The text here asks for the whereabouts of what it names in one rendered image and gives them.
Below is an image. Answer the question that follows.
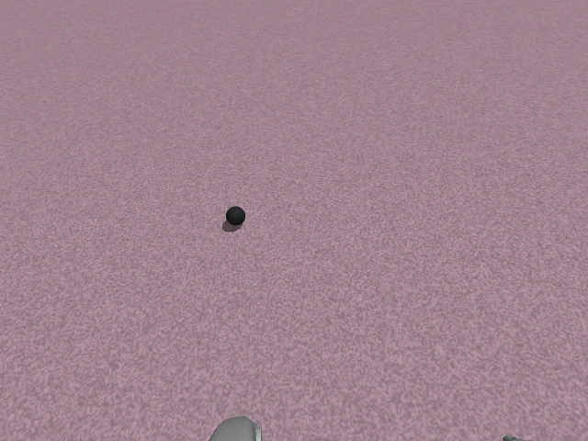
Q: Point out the ball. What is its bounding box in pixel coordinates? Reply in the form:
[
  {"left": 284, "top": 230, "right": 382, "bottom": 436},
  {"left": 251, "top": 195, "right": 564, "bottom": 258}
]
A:
[{"left": 226, "top": 207, "right": 245, "bottom": 225}]

